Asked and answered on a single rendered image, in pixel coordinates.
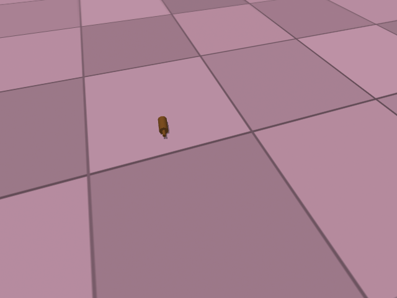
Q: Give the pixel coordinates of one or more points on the bottle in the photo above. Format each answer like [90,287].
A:
[163,128]

